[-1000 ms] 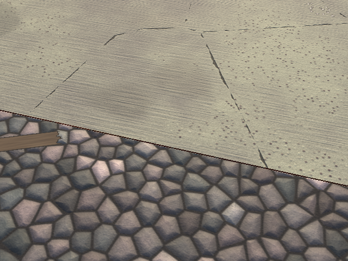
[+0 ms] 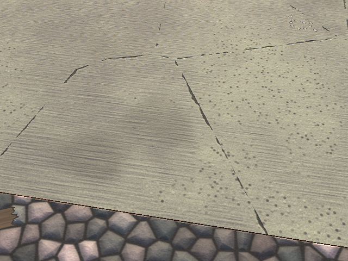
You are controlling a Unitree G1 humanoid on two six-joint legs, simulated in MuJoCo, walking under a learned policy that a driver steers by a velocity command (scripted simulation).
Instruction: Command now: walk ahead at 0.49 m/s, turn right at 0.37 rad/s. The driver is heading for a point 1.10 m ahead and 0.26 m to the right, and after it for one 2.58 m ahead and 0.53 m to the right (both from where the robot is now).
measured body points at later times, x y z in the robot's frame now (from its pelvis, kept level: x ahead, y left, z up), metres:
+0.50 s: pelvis +0.29 -0.08 -0.01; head +0.32 -0.09 +0.44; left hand +0.47 +0.16 -0.12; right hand +0.33 -0.37 -0.13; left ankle +0.25 +0.10 -0.64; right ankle +0.32 -0.15 -0.74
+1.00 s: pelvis +0.59 -0.11 +0.00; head +0.61 -0.11 +0.45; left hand +0.79 +0.10 -0.13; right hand +0.56 -0.39 -0.12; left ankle +0.66 -0.04 -0.74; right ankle +0.48 -0.21 -0.66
